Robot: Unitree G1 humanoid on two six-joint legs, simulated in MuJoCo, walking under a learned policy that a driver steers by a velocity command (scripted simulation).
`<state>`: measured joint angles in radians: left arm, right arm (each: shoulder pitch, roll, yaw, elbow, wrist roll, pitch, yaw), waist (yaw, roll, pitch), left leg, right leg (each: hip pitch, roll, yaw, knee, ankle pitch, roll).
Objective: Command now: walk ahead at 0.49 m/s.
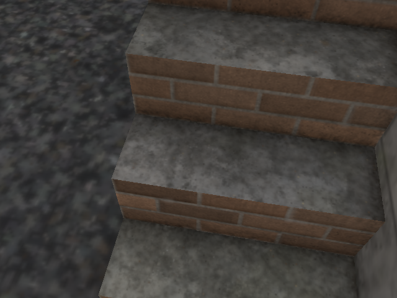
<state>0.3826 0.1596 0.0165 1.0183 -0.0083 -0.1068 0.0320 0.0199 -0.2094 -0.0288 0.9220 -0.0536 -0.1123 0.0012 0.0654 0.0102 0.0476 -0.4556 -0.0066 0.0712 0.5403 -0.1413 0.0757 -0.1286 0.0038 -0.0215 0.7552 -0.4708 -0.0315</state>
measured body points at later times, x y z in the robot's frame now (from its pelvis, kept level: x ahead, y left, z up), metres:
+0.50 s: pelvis +0.14 +0.01 +0.02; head +0.14 +0.00 +0.47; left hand +0.21 +0.23 -0.13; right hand +0.15 -0.23 -0.14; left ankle +0.10 +0.07 -0.72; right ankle +0.13 -0.10 -0.69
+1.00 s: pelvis +0.22 +0.04 +0.03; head +0.30 +0.04 +0.47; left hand +0.12 +0.29 -0.10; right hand +0.52 -0.09 -0.02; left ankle +0.36 +0.17 -0.45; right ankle +0.13 -0.09 -0.72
